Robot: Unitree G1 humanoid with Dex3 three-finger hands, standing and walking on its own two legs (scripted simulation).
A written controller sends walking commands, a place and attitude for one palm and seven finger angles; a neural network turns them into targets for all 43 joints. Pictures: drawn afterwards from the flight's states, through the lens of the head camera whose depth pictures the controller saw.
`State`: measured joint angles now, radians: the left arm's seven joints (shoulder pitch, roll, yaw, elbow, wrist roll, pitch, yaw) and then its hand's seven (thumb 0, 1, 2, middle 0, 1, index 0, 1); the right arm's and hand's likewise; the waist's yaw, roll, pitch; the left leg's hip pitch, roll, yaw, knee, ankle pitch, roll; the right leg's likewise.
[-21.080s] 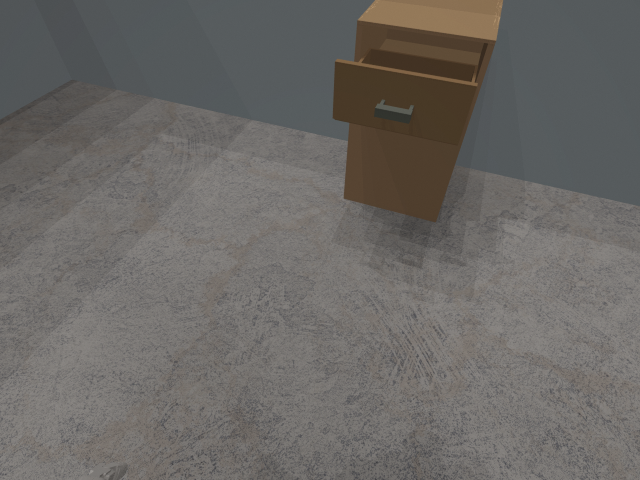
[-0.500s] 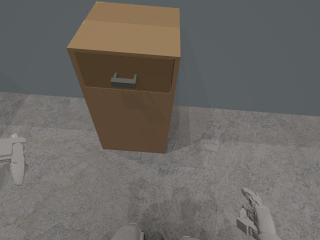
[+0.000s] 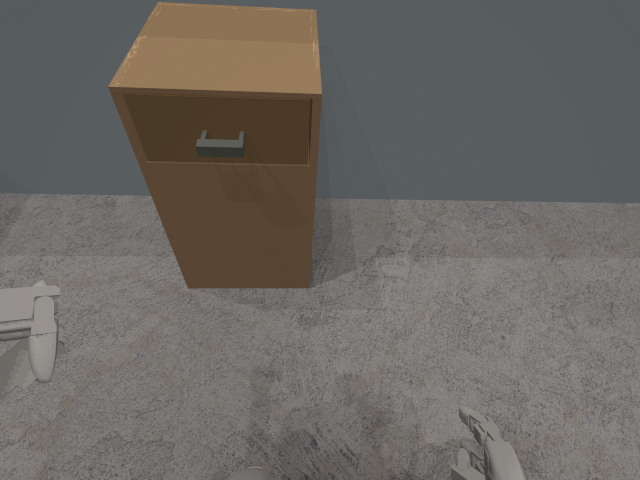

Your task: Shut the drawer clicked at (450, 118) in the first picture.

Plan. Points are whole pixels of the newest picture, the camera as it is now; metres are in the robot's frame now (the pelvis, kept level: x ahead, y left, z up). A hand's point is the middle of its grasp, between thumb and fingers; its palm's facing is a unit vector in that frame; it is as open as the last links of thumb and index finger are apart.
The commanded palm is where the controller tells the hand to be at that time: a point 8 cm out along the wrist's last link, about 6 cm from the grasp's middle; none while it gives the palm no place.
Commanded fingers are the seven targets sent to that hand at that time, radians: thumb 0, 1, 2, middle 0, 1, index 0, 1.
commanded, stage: stop stepping back and stand still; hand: left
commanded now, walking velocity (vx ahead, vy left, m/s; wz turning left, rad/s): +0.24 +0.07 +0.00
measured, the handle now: (222, 141) +0.79 +0.26 -0.08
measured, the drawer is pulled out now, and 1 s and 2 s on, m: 0.00 0.00 0.00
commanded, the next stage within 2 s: let the arm hang, fingers relaxed in 0.48 s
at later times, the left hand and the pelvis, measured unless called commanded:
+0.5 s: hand (1, 382) +0.16 +0.26 +0.17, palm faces +0.45 -0.79 -0.42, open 3.3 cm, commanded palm +0.10 +0.28 +0.18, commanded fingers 0.00 0.90 0.90 -1.40 -1.60 -1.40 -1.60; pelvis -0.03 +0.00 +0.00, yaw +1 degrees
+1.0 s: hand out of the picture -0.04 +0.22 -0.18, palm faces +0.08 -0.98 -0.20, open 3.8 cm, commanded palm none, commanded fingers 0.00 0.90 0.90 -0.52 -0.65 -0.52 -0.65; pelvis -0.03 +0.02 +0.01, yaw +3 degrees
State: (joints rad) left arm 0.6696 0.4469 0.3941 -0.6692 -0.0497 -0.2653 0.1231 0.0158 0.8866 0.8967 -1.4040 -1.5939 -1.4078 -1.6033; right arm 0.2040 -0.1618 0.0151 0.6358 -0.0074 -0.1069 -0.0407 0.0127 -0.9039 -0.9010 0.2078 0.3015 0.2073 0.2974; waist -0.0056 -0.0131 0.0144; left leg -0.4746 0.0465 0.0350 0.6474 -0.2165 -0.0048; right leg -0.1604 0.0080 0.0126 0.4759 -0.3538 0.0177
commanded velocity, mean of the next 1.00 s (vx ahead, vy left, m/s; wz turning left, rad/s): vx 0.05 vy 0.01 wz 0.00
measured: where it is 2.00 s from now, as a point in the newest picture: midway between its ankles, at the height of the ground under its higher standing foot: outside the picture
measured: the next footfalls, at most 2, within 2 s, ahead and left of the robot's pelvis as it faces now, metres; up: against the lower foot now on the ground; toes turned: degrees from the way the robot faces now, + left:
left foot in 0.02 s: +0.05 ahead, +0.12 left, +0.00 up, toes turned +4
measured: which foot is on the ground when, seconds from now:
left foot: up 0.00-0.00, down 0.02-1.00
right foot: down 0.00-1.00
